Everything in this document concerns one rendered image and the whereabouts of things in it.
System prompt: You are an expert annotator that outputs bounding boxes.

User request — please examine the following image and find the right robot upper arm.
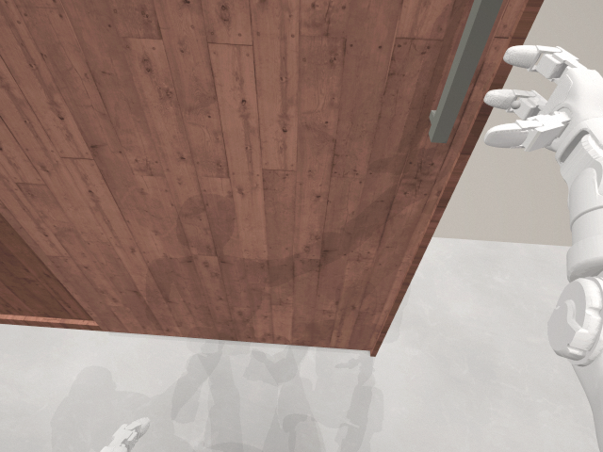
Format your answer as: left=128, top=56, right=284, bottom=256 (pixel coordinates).
left=547, top=276, right=603, bottom=452

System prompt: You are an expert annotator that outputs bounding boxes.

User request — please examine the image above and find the handle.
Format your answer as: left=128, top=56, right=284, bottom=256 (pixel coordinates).
left=429, top=0, right=503, bottom=143

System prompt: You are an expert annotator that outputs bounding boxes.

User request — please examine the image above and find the wardrobe door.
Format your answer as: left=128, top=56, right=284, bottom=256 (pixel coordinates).
left=0, top=213, right=94, bottom=321
left=0, top=0, right=525, bottom=350

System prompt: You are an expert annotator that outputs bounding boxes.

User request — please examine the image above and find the right robot forearm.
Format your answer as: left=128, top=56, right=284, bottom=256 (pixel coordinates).
left=555, top=118, right=603, bottom=282

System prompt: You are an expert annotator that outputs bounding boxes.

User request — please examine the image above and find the right robot hand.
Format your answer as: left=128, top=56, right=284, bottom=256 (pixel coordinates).
left=483, top=45, right=603, bottom=152

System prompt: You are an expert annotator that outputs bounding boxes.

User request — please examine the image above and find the left robot hand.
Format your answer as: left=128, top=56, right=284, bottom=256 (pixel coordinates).
left=100, top=417, right=150, bottom=452

